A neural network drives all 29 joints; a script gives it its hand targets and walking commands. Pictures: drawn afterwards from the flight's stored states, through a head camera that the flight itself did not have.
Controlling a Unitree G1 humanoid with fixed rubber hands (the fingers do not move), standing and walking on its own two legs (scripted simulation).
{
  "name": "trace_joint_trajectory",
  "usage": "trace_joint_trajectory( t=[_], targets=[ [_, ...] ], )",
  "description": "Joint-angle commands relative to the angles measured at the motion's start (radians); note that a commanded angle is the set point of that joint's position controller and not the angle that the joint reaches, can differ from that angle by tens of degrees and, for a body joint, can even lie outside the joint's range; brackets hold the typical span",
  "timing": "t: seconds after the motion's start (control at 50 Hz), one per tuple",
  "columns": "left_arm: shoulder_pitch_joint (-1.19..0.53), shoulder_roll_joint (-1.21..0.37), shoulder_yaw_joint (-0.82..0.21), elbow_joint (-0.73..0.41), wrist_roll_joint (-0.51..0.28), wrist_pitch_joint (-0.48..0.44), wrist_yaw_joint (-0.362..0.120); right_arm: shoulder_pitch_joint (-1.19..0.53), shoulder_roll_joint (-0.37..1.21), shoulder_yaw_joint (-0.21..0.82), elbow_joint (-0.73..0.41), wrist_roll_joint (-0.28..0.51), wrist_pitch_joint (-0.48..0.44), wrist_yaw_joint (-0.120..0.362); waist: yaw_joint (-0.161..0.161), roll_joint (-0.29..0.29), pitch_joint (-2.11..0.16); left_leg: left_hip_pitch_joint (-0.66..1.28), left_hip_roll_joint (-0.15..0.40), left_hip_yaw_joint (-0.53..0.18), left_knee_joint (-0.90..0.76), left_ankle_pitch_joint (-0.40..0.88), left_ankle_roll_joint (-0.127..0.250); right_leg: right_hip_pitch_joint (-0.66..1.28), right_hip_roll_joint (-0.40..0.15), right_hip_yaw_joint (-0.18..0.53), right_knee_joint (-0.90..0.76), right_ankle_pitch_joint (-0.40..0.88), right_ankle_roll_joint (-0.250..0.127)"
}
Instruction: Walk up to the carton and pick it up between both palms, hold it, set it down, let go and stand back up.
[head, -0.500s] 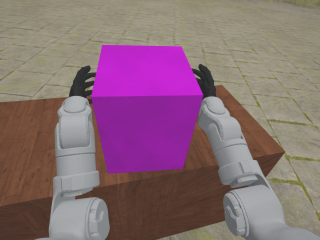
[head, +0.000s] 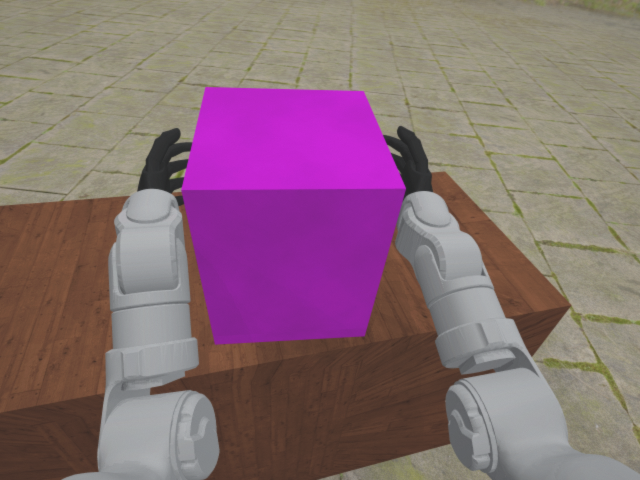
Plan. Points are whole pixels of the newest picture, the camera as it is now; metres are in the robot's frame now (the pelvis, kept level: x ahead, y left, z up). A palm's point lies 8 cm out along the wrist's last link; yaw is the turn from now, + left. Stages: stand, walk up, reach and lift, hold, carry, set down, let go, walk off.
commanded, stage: hold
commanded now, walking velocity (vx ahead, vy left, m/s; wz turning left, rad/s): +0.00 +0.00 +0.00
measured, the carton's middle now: (289, 218) +0.39 +0.01 +0.17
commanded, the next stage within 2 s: none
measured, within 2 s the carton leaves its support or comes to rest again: neither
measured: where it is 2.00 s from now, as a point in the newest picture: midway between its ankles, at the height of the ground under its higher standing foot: outside the picture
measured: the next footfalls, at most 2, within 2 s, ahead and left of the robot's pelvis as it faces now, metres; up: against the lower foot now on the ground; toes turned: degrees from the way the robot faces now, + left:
none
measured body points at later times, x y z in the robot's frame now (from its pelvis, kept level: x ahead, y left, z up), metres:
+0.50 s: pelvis +0.01 +0.01 +0.00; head -0.06 +0.04 +0.44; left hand +0.38 +0.16 +0.22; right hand +0.38 -0.13 +0.23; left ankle +0.05 +0.11 -0.75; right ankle +0.00 -0.10 -0.75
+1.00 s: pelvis +0.00 +0.00 +0.00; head -0.06 +0.03 +0.44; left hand +0.37 +0.16 +0.23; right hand +0.38 -0.13 +0.23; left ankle +0.05 +0.11 -0.75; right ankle +0.00 -0.10 -0.75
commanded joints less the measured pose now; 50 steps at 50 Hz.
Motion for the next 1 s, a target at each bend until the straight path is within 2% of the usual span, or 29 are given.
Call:
trace_joint_trajectory(
  t=[0.0,0.04,0.08,0.12,0.14,0.16,0.18,0.2,0.24,0.28,0.3,0.38,0.4,0.44,0.46,0.48,0.5,0.52,0.6,0.64,0.66,0.7,0.74,0.8,0.82,0.88,0.9,0.96,0.98],
  targets=[
    [-0.707,-0.485,-0.465,-0.090,-0.166,-0.091,-0.140,-0.786,0.539,0.320,-0.318,0.062,-0.061,0.104,-0.005,0.073,-0.388,0.139,-0.032,0.035,-0.026,0.137,-0.006,-0.030,0.029,-0.030,-0.048,0.126,0.076],
    [-0.706,-0.495,-0.469,-0.080,-0.174,-0.093,-0.138,-0.801,0.550,0.326,-0.336,0.072,-0.067,0.105,-0.001,0.065,-0.408,0.125,-0.038,0.032,-0.022,0.128,0.007,-0.029,0.020,-0.013,-0.047,0.134,0.076],
    [-0.746,-0.489,-0.489,-0.130,-0.191,-0.103,-0.132,-0.776,0.546,0.326,-0.298,0.071,-0.065,0.104,-0.023,0.086,-0.426,0.159,-0.030,0.024,-0.015,0.161,-0.005,-0.045,0.024,-0.020,-0.038,0.162,0.077],
    [-0.708,-0.492,-0.489,-0.116,-0.177,-0.097,-0.130,-0.758,0.528,0.340,-0.294,0.074,-0.062,0.104,-0.016,0.090,-0.412,0.188,-0.029,0.021,0.000,0.220,-0.014,-0.050,0.033,-0.026,-0.041,0.187,0.071],
    [-0.698,-0.482,-0.460,-0.080,-0.162,-0.088,-0.135,-0.746,0.522,0.315,-0.262,0.070,-0.051,0.104,-0.013,0.079,-0.371,0.171,-0.028,0.020,-0.012,0.172,-0.009,-0.050,0.029,-0.025,-0.054,0.143,0.071],
    [-0.693,-0.463,-0.446,-0.048,-0.146,-0.083,-0.141,-0.728,0.507,0.298,-0.217,0.058,-0.043,0.107,-0.016,0.092,-0.327,0.148,-0.027,0.027,-0.034,0.110,-0.009,-0.067,0.021,-0.018,-0.064,0.089,0.068],
    [-0.678,-0.473,-0.430,-0.037,-0.146,-0.077,-0.146,-0.718,0.508,0.280,-0.211,0.054,-0.042,0.110,-0.011,0.091,-0.308,0.141,-0.024,0.029,-0.041,0.107,-0.001,-0.072,0.024,-0.020,-0.061,0.087,0.069],
    [-0.702,-0.493,-0.455,-0.072,-0.150,-0.078,-0.145,-0.734,0.506,0.277,-0.216,0.051,-0.047,0.114,-0.013,0.115,-0.323,0.129,-0.023,0.031,-0.043,0.099,-0.010,-0.063,0.026,-0.021,-0.058,0.070,0.060],
    [-0.702,-0.501,-0.461,-0.076,-0.157,-0.078,-0.142,-0.738,0.502,0.276,-0.224,0.054,-0.055,0.120,-0.019,0.119,-0.340,0.158,-0.025,0.033,-0.023,0.164,-0.025,-0.063,0.029,-0.026,-0.048,0.108,0.059],
    [-0.695,-0.497,-0.461,-0.095,-0.158,-0.081,-0.143,-0.736,0.518,0.302,-0.254,0.069,-0.058,0.115,-0.019,0.101,-0.393,0.182,-0.024,0.027,-0.006,0.227,-0.023,-0.032,0.031,-0.025,-0.040,0.180,0.064],
    [-0.675,-0.507,-0.472,-0.110,-0.162,-0.084,-0.141,-0.752,0.528,0.330,-0.306,0.087,-0.066,0.110,-0.018,0.092,-0.425,0.201,-0.029,0.028,0.015,0.281,-0.027,-0.021,0.039,-0.025,-0.032,0.222,0.067],
    [-0.678,-0.494,-0.500,-0.155,-0.164,-0.085,-0.136,-0.714,0.514,0.332,-0.302,0.083,-0.063,0.100,-0.038,0.101,-0.406,0.220,-0.029,0.021,0.027,0.301,-0.040,-0.042,0.040,-0.030,-0.033,0.233,0.068],
    [-0.678,-0.501,-0.496,-0.152,-0.163,-0.081,-0.135,-0.693,0.501,0.323,-0.266,0.088,-0.054,0.103,-0.039,0.115,-0.367,0.218,-0.021,0.017,0.018,0.299,-0.042,-0.048,0.042,-0.028,-0.039,0.221,0.062],
    [-0.640,-0.513,-0.499,-0.117,-0.164,-0.073,-0.138,-0.734,0.493,0.327,-0.324,0.091,-0.067,0.109,-0.031,0.109,-0.376,0.197,-0.015,0.017,0.009,0.268,-0.035,-0.031,0.042,-0.030,-0.045,0.167,0.056],
    [-0.670,-0.489,-0.491,-0.130,-0.159,-0.080,-0.137,-0.740,0.482,0.323,-0.304,0.080,-0.064,0.114,-0.032,0.106,-0.364,0.188,-0.018,0.017,0.007,0.246,-0.034,-0.040,0.041,-0.030,-0.046,0.149,0.056],
    [-0.658,-0.497,-0.493,-0.131,-0.161,-0.082,-0.135,-0.739,0.502,0.335,-0.320,0.085,-0.069,0.116,-0.014,0.100,-0.380,0.180,-0.020,0.018,0.005,0.234,-0.028,-0.030,0.041,-0.037,-0.042,0.145,0.056],
    [-0.683,-0.501,-0.497,-0.135,-0.166,-0.084,-0.131,-0.748,0.494,0.321,-0.315,0.081,-0.071,0.120,-0.017,0.106,-0.378,0.173,-0.015,0.018,-0.003,0.224,-0.030,-0.037,0.040,-0.035,-0.041,0.135,0.052],
    [-0.681,-0.512,-0.495,-0.125,-0.167,-0.085,-0.128,-0.767,0.507,0.326,-0.335,0.091,-0.076,0.125,-0.005,0.098,-0.385,0.185,-0.016,0.023,0.000,0.244,-0.024,-0.058,0.038,-0.032,-0.039,0.141,0.053],
    [-0.669,-0.496,-0.490,-0.123,-0.153,-0.081,-0.124,-0.752,0.508,0.342,-0.313,0.086,-0.071,0.115,0.001,0.072,-0.373,0.187,-0.022,0.030,0.004,0.250,-0.020,-0.045,0.036,-0.026,-0.040,0.182,0.064],
    [-0.658,-0.484,-0.475,-0.102,-0.151,-0.079,-0.133,-0.733,0.499,0.326,-0.285,0.072,-0.064,0.111,-0.011,0.076,-0.365,0.197,-0.025,0.035,0.004,0.227,-0.023,-0.049,0.037,-0.030,-0.044,0.167,0.069],
    [-0.693,-0.502,-0.495,-0.156,-0.169,-0.085,-0.133,-0.738,0.510,0.332,-0.304,0.082,-0.066,0.113,-0.017,0.098,-0.391,0.193,-0.024,0.031,-0.002,0.221,-0.024,-0.044,0.039,-0.026,-0.046,0.163,0.066],
    [-0.691,-0.483,-0.474,-0.120,-0.159,-0.082,-0.138,-0.712,0.519,0.309,-0.259,0.074,-0.055,0.110,-0.025,0.096,-0.346,0.168,-0.027,0.033,-0.006,0.200,-0.013,-0.040,0.028,-0.016,-0.048,0.166,0.063],
    [-0.690,-0.472,-0.460,-0.089,-0.147,-0.078,-0.147,-0.745,0.514,0.301,-0.279,0.061,-0.057,0.110,-0.022,0.083,-0.342,0.141,-0.025,0.035,-0.021,0.144,-0.004,-0.022,0.021,-0.024,-0.050,0.136,0.075],
    [-0.708,-0.475,-0.429,-0.052,-0.143,-0.089,-0.145,-0.778,0.533,0.306,-0.259,0.062,-0.065,0.116,0.003,0.065,-0.338,0.104,-0.026,0.037,-0.041,0.088,0.008,-0.033,0.025,-0.019,-0.047,0.096,0.069],
    [-0.713,-0.483,-0.425,-0.043,-0.142,-0.089,-0.145,-0.783,0.531,0.295,-0.265,0.049,-0.070,0.117,0.006,0.073,-0.333,0.106,-0.024,0.043,-0.042,0.094,0.008,-0.038,0.022,-0.023,-0.051,0.090,0.071],
    [-0.699,-0.499,-0.483,-0.116,-0.167,-0.096,-0.138,-0.759,0.544,0.321,-0.299,0.074,-0.082,0.110,-0.017,0.095,-0.448,0.191,-0.032,0.035,0.007,0.233,-0.010,-0.011,0.026,-0.022,-0.029,0.232,0.073],
    [-0.672,-0.481,-0.477,-0.101,-0.159,-0.089,-0.143,-0.746,0.527,0.332,-0.298,0.081,-0.075,0.100,-0.016,0.088,-0.430,0.195,-0.036,0.032,0.019,0.270,-0.017,-0.001,0.027,-0.025,-0.031,0.273,0.081],
    [-0.673,-0.476,-0.444,-0.050,-0.138,-0.081,-0.155,-0.748,0.523,0.312,-0.259,0.063,-0.060,0.097,-0.020,0.070,-0.349,0.157,-0.032,0.036,-0.022,0.149,-0.004,-0.035,0.023,-0.018,-0.057,0.151,0.073],
    [-0.661,-0.471,-0.427,-0.033,-0.126,-0.082,-0.157,-0.743,0.519,0.306,-0.240,0.057,-0.059,0.101,-0.011,0.064,-0.322,0.133,-0.027,0.039,-0.034,0.113,0.007,-0.035,0.022,-0.022,-0.058,0.114,0.072]
  ],
)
